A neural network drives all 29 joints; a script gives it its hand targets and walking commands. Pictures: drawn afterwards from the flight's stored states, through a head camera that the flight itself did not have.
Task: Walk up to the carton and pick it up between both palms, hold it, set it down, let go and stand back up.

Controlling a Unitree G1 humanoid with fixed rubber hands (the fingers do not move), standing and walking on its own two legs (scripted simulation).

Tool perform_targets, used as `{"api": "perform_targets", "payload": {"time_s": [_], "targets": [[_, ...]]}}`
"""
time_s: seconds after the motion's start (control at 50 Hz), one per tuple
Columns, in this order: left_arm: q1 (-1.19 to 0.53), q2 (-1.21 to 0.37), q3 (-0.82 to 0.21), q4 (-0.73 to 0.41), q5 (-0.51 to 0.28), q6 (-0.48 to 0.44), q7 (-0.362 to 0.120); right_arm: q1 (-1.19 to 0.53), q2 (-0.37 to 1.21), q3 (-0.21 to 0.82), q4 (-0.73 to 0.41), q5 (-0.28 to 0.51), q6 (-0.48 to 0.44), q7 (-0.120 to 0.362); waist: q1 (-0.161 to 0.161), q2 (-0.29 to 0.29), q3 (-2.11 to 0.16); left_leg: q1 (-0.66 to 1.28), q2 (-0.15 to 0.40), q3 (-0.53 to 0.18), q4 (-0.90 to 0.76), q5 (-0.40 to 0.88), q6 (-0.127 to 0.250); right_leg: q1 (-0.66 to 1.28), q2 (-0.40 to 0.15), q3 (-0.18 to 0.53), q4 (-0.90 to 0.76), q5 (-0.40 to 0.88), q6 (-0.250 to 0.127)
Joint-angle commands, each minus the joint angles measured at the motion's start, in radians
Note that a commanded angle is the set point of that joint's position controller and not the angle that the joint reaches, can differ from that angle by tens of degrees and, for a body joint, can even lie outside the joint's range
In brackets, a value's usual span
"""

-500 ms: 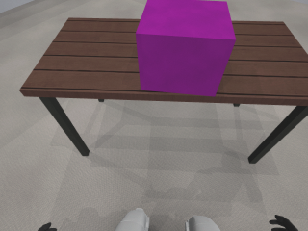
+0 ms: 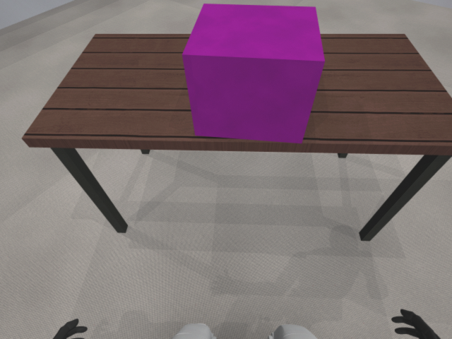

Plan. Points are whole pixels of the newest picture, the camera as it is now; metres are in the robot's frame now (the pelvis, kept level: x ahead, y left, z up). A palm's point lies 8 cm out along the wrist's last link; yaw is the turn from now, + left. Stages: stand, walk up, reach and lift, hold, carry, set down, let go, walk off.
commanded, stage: walk up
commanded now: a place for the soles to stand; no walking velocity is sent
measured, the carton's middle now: (252, 73) +0.71 -0.04 +0.05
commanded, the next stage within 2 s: none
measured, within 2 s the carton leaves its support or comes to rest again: neither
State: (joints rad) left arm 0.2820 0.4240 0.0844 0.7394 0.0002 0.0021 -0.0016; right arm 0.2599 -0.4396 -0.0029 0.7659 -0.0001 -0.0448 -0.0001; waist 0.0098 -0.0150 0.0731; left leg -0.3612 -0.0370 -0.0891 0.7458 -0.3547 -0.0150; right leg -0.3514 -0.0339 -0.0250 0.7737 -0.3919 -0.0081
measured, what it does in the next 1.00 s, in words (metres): stands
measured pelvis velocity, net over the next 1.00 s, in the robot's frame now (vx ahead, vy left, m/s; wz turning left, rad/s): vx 0.03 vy -0.01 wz -0.01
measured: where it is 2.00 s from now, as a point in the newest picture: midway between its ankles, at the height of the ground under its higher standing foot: (243, 315)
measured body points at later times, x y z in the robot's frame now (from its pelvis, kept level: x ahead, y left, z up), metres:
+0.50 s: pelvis -0.01 +0.01 +0.00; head +0.01 +0.02 +0.45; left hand +0.09 +0.34 -0.10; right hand +0.10 -0.31 -0.08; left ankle +0.03 +0.14 -0.71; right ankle +0.01 -0.12 -0.71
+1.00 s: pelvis +0.03 -0.01 +0.01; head +0.01 +0.00 +0.46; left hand +0.11 +0.32 -0.08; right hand +0.13 -0.33 -0.07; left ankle +0.06 +0.13 -0.68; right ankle +0.01 -0.12 -0.71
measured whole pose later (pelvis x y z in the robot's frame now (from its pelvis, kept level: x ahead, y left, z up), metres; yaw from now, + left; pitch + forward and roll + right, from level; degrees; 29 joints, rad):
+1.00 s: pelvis +0.03 -0.01 +0.01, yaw -1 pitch -5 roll +0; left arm 0.35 0.42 0.08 0.74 0.00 -0.05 -0.04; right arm 0.28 -0.44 0.00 0.77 0.00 -0.04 0.02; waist 0.01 -0.01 0.02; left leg -0.37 -0.02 -0.09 0.90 -0.39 0.02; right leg -0.18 0.00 -0.03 0.65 -0.39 -0.02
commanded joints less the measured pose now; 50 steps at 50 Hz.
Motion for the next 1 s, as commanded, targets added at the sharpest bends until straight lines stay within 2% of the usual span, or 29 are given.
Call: {"api": "perform_targets", "payload": {"time_s": [0.0,0.04,0.1,0.12,0.18,0.22,0.26,0.32,0.36,0.38,0.48,0.52,0.54,0.62,0.64,0.66,0.68,0.72,0.76,0.78,0.8,0.82,0.84,0.86,0.88,0.9,0.92,0.96,0.98], "targets": [[-0.098,0.192,0.019,-0.002,0.006,-0.024,0.0,-0.026,-0.182,-0.055,0.029,-0.009,-0.023,-0.023,-0.001,-0.027,-0.147,0.057,0.105,-0.106,-0.146,0.197,0.1,0.081,-0.091,0.144,-0.184,0.159,-0.068],[-0.088,0.185,0.018,0.001,0.005,-0.018,-0.003,-0.052,-0.209,-0.057,0.027,-0.009,-0.025,-0.025,0.008,-0.018,-0.15,0.017,0.138,-0.165,-0.175,0.118,0.125,0.093,-0.07,0.122,-0.178,0.108,-0.065],[-0.096,0.189,0.024,0.006,0.01,-0.02,-0.006,-0.05,-0.214,-0.059,0.019,-0.015,-0.024,-0.027,0.011,-0.039,-0.087,-0.065,0.125,-0.178,-0.21,0.007,0.112,0.099,-0.07,0.126,-0.203,0.029,-0.068],[-0.105,0.193,0.025,0.003,0.007,-0.022,-0.009,-0.043,-0.211,-0.056,0.033,-0.015,-0.023,-0.023,0.002,0.013,-0.048,-0.046,0.105,-0.133,-0.214,0.006,0.092,0.049,-0.08,0.142,-0.235,-0.028,-0.07],[-0.09,0.19,0.022,0.001,0.01,-0.023,-0.012,-0.044,-0.199,-0.058,0.026,-0.017,-0.024,-0.019,0.02,0.015,-0.096,-0.038,0.108,-0.163,-0.229,-0.033,0.107,0.07,-0.07,0.143,-0.231,-0.057,-0.073],[-0.089,0.192,0.019,0.007,0.01,-0.021,-0.014,-0.046,-0.205,-0.062,0.021,-0.018,-0.028,-0.02,0.017,-0.03,-0.087,-0.026,0.123,-0.175,-0.247,-0.08,0.111,0.072,-0.058,0.139,-0.241,-0.077,-0.07],[-0.088,0.186,0.017,-0.001,0.006,-0.02,-0.015,-0.073,-0.195,-0.057,0.017,-0.023,-0.028,-0.017,0.024,0.047,-0.072,-0.032,0.109,-0.167,-0.25,-0.086,0.107,0.053,-0.058,0.126,-0.228,-0.123,-0.07],[-0.073,0.193,0.022,0.024,0.012,-0.029,-0.013,-0.042,-0.189,-0.058,0.024,-0.015,-0.032,-0.02,0.019,-0.027,-0.087,-0.042,0.124,-0.171,-0.235,0.002,0.101,0.107,-0.061,0.132,-0.224,-0.029,-0.067],[-0.076,0.206,0.027,0.008,0.012,-0.028,-0.014,-0.051,-0.196,-0.057,0.028,-0.022,-0.032,-0.016,0.013,0.01,-0.121,0.024,0.093,-0.11,-0.19,0.053,0.082,0.079,-0.078,0.15,-0.231,0.025,-0.077],[-0.089,0.193,0.016,0.004,0.012,-0.028,-0.013,-0.044,-0.171,-0.056,0.024,-0.014,-0.032,-0.019,0.01,-0.02,-0.118,0.033,0.093,-0.097,-0.173,0.102,0.086,0.061,-0.083,0.151,-0.235,0.037,-0.079],[-0.085,0.202,0.017,0.007,0.004,-0.029,-0.007,-0.025,-0.197,-0.056,0.032,-0.013,-0.031,-0.025,0.004,-0.042,-0.161,0.06,0.103,-0.111,-0.126,0.264,0.099,0.099,-0.087,0.146,-0.21,0.19,-0.062],[-0.093,0.197,0.026,-0.003,0.007,-0.026,-0.008,-0.021,-0.198,-0.051,0.024,-0.016,-0.035,-0.026,-0.007,-0.008,-0.197,0.068,0.104,-0.1,-0.129,0.281,0.096,0.112,-0.087,0.144,-0.193,0.206,-0.075],[-0.091,0.198,0.023,0.015,0.001,-0.024,-0.009,-0.048,-0.194,-0.051,0.025,-0.016,-0.03,-0.023,0.014,-0.018,-0.169,0.064,0.102,-0.096,-0.14,0.236,0.093,0.102,-0.081,0.143,-0.198,0.181,-0.068],[-0.084,0.192,0.023,0.006,0.008,-0.018,-0.011,-0.021,-0.2,-0.058,0.028,-0.013,-0.029,-0.025,0.008,-0.055,-0.157,0.021,0.123,-0.14,-0.19,0.143,0.104,0.117,-0.069,0.124,-0.173,0.114,-0.07],[0.006,0.253,0.061,-0.053,0.013,-0.039,-0.03,0.036,-0.274,-0.095,-0.013,-0.028,-0.037,0.005,0.017,0.037,-0.203,0.012,0.115,-0.24,-0.22,-0.321,0.159,0.086,-0.057,0.181,-0.162,-0.329,-0.106],[0.005,0.283,0.07,-0.046,0.029,-0.047,-0.035,0.032,-0.286,-0.106,-0.007,-0.036,-0.038,0.017,0.01,0.051,-0.119,-0.054,0.127,-0.285,-0.276,-0.539,0.164,0.033,-0.054,0.212,-0.167,-0.473,-0.111],[0.015,0.283,0.067,-0.046,0.027,-0.047,-0.044,0.012,-0.298,-0.109,-0.027,-0.04,-0.035,0.023,0.012,0.073,-0.084,-0.02,0.116,-0.269,-0.325,-0.569,0.15,-0.046,-0.052,0.2,-0.186,-0.466,-0.111],[0.002,0.255,0.068,-0.042,0.031,-0.053,-0.049,0.05,-0.293,-0.127,-0.034,-0.044,-0.033,0.027,-0.005,0.08,-0.031,0.04,0.159,-0.362,-0.383,-0.601,0.169,-0.138,-0.004,0.113,-0.148,-0.375,-0.067],[0.018,0.212,0.058,-0.036,0.017,-0.06,-0.048,0.039,-0.293,-0.132,-0.031,-0.038,-0.038,0.024,0.002,0.098,-0.053,0.106,0.243,-0.451,-0.415,-0.439,0.223,-0.113,0.032,0.004,-0.002,-0.081,-0.045],[0.035,0.199,0.054,-0.036,0.018,-0.071,-0.043,0.046,-0.297,-0.146,-0.032,-0.039,-0.04,0.024,-0.009,0.152,-0.091,0.144,0.247,-0.39,-0.349,-0.269,0.23,-0.055,0.019,0.003,-0.11,-0.066,-0.043],[0.1,0.204,0.058,-0.009,0.013,-0.086,-0.037,0.014,-0.279,-0.134,-0.033,-0.03,-0.038,0.024,0.031,0.125,-0.132,0.135,0.206,-0.311,-0.24,-0.098,0.207,0.044,0.016,0.023,-0.198,-0.019,-0.049],[0.186,0.246,0.074,0.008,0.021,-0.091,-0.029,-0.038,-0.237,-0.119,-0.058,-0.024,-0.031,0.029,0.077,0.023,-0.218,0.044,0.132,-0.216,-0.11,-0.017,0.139,0.23,-0.007,0.089,-0.31,-0.089,-0.066],[0.288,0.302,0.094,0.031,0.027,-0.096,-0.018,-0.073,-0.16,-0.088,-0.079,-0.016,-0.027,0.024,0.139,-0.141,-0.235,-0.216,0.02,-0.043,0.104,-0.026,0.053,0.519,-0.136,0.337,-0.449,-0.138,-0.114],[0.273,0.346,0.109,0.021,0.025,-0.099,-0.013,-0.08,-0.125,-0.077,-0.083,-0.02,-0.024,0.019,0.125,-0.239,-0.131,-0.52,-0.057,0.048,0.249,-0.201,0.028,0.639,-0.316,0.604,-0.499,-0.09,-0.163],[0.198,0.345,0.111,-0.009,0.025,-0.095,-0.014,-0.13,-0.194,-0.079,-0.079,-0.025,-0.023,0.012,0.117,-0.057,-0.064,-0.576,0.034,0.003,0.271,-0.155,0.033,0.583,-0.373,0.649,-0.501,-0.115,-0.213],[0.15,0.321,0.106,-0.03,0.024,-0.097,-0.015,-0.094,-0.206,-0.076,-0.064,-0.025,-0.028,0.017,0.083,0.009,-0.034,-0.517,0.073,0.005,0.264,-0.102,0.039,0.467,-0.372,0.606,-0.512,-0.144,-0.244],[0.131,0.317,0.098,-0.029,0.021,-0.095,-0.018,-0.086,-0.211,-0.087,-0.063,-0.023,-0.03,0.022,0.063,0.004,0.044,-0.442,0.094,-0.002,0.255,-0.076,0.04,0.318,-0.355,0.553,-0.549,-0.225,-0.213],[0.068,0.295,0.079,-0.028,0.016,-0.096,-0.023,-0.065,-0.228,-0.1,-0.06,-0.015,-0.033,0.038,0.03,-0.081,0.177,-0.329,0.083,0.025,0.219,0.004,0.041,0.117,-0.265,0.417,-0.603,-0.255,-0.167],[0.041,0.308,0.082,-0.041,0.014,-0.097,-0.024,-0.034,-0.202,-0.099,-0.049,-0.008,-0.034,0.046,0.017,-0.12,0.217,-0.273,0.082,0.031,0.182,0.019,0.034,0.033,-0.252,0.365,-0.593,-0.205,-0.187]]}}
